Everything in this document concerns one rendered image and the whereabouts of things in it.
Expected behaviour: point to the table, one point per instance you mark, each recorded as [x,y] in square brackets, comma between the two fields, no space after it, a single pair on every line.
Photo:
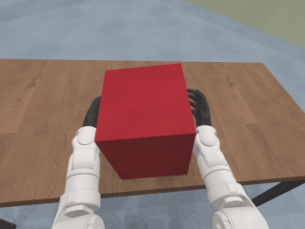
[43,103]

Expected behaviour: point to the robot right upper arm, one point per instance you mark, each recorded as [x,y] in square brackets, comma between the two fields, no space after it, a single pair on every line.
[245,217]

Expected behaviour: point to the right robot forearm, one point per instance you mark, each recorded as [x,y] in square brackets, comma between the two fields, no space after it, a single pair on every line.
[223,190]

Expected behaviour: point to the robot left upper arm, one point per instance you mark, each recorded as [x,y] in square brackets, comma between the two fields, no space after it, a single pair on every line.
[89,221]

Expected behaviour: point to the carton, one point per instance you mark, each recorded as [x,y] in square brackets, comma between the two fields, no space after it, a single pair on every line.
[145,124]

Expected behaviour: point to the left robot forearm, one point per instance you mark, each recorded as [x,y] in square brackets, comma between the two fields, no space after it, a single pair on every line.
[81,196]

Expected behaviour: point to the right robot hand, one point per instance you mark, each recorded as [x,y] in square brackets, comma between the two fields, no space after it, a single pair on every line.
[201,111]

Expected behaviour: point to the left robot hand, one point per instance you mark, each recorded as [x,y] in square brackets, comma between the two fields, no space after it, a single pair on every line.
[91,116]

